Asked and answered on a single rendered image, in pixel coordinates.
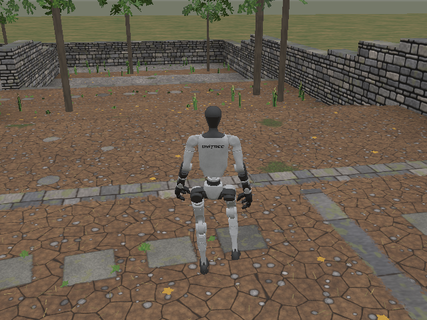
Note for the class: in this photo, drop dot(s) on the robot left hand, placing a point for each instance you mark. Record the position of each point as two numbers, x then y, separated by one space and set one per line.
182 190

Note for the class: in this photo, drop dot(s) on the robot right forearm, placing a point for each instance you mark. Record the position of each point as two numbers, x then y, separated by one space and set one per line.
244 180

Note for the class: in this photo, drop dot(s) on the robot right hand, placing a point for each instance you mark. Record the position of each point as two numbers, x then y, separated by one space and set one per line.
248 199

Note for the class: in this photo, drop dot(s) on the right robot upper arm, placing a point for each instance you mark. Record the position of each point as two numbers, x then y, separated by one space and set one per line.
237 152

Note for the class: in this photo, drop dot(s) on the robot thigh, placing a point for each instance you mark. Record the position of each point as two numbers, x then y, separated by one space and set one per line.
197 200
229 195

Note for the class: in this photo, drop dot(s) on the left robot upper arm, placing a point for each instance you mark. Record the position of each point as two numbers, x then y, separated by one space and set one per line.
188 153

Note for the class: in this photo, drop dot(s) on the right robot thigh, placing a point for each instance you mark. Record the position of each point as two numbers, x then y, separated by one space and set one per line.
229 195

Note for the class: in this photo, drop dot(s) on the robot left forearm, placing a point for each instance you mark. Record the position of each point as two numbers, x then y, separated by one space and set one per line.
182 177

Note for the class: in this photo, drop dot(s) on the left robot thigh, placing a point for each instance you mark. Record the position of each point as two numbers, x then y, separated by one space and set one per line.
197 200

